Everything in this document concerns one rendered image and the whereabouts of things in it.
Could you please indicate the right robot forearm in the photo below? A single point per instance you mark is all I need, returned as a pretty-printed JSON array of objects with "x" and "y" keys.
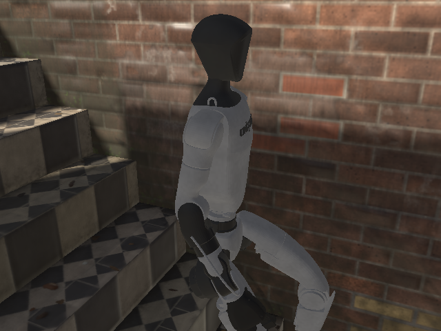
[{"x": 192, "y": 223}]

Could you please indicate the robot head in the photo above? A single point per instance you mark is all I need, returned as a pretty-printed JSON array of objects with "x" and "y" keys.
[{"x": 222, "y": 43}]

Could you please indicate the robot left upper arm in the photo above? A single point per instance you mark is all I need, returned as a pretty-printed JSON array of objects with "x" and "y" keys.
[{"x": 236, "y": 90}]

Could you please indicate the robot right upper arm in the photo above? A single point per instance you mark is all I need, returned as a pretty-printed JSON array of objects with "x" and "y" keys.
[{"x": 202, "y": 136}]

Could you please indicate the humanoid robot torso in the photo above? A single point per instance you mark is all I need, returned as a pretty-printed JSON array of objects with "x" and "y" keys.
[{"x": 225, "y": 187}]

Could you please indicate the right robot hand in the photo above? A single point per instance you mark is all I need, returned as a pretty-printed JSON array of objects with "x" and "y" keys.
[{"x": 247, "y": 312}]

